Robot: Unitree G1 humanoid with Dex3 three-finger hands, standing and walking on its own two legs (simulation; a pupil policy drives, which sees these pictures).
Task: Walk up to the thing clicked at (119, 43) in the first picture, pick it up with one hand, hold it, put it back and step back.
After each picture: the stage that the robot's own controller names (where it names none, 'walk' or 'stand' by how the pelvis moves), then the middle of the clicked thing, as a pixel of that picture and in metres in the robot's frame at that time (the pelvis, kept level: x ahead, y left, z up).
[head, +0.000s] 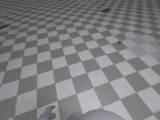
stand; (119, 42) +1.80 -0.58 -0.72
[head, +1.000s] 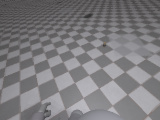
walk; (104, 44) +1.73 -0.12 -0.70
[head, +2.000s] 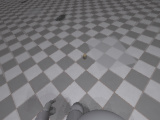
walk; (84, 56) +1.15 +0.23 -0.71
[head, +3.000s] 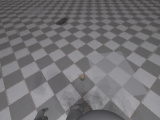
walk; (82, 77) +0.67 +0.19 -0.71
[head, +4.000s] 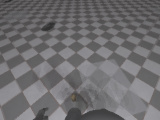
walk; (73, 98) +0.35 +0.22 -0.70
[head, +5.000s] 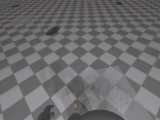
stand; (75, 106) +0.27 +0.20 -0.72
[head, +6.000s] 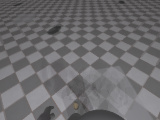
stand; (75, 106) +0.27 +0.19 -0.72
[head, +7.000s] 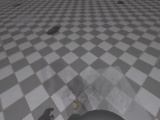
stand; (74, 106) +0.27 +0.20 -0.73
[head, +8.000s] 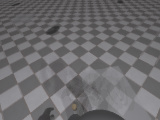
stand; (74, 107) +0.25 +0.20 -0.73
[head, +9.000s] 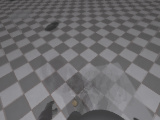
go down; (74, 103) +0.26 +0.20 -0.72
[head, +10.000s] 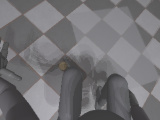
go down; (63, 66) +0.34 +0.24 -0.28
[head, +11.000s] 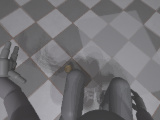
approach; (68, 69) +0.33 +0.24 -0.30
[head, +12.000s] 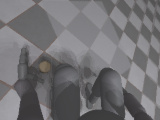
close in; (44, 67) +0.31 +0.26 -0.21
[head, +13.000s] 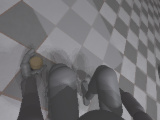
close; (36, 66) +0.33 +0.28 -0.21
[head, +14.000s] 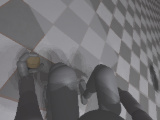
lift; (33, 64) +0.33 +0.28 -0.21
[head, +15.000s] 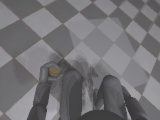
lift; (54, 73) +0.27 +0.27 -0.10
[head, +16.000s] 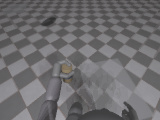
lift; (67, 73) +0.32 +0.19 +0.04
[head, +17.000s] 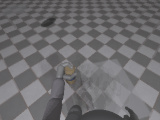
hold; (70, 74) +0.32 +0.17 +0.00
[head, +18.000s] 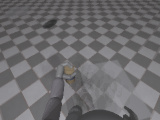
hold; (69, 74) +0.32 +0.18 +0.01
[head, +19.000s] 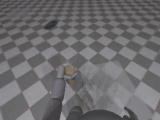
hold; (70, 74) +0.32 +0.17 +0.02
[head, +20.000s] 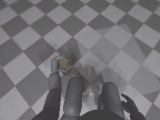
crouch; (65, 66) +0.36 +0.22 -0.08
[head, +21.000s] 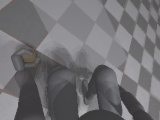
lower; (31, 60) +0.36 +0.30 -0.21
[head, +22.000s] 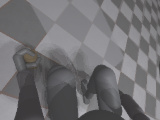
lower; (31, 60) +0.36 +0.30 -0.21
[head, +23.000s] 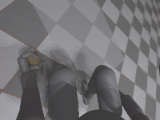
lower; (35, 62) +0.34 +0.29 -0.21
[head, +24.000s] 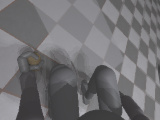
lower; (35, 62) +0.34 +0.29 -0.22
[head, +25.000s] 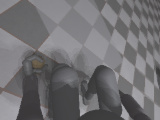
loosen; (38, 65) +0.33 +0.27 -0.21
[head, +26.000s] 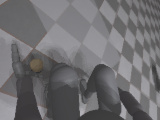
withdraw; (36, 67) +0.32 +0.26 -0.22
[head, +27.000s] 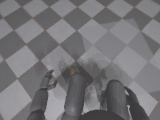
walk; (73, 72) +0.35 +0.22 -0.38
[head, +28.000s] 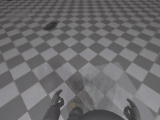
stand; (74, 105) +0.26 +0.19 -0.66
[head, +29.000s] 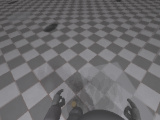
stand; (74, 104) +0.28 +0.20 -0.67
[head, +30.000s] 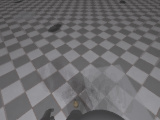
stand; (75, 104) +0.28 +0.18 -0.71
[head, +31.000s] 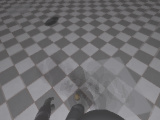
walk; (77, 97) +0.32 +0.17 -0.70
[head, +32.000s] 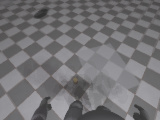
walk; (75, 81) +0.49 +0.21 -0.70
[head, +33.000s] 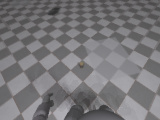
walk; (81, 65) +0.80 +0.20 -0.69
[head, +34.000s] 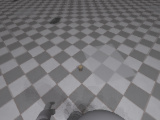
stand; (80, 68) +0.88 +0.22 -0.71
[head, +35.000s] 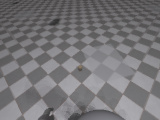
stand; (80, 68) +0.89 +0.24 -0.73
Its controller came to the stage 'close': yes
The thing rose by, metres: 0.72
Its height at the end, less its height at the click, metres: +0.00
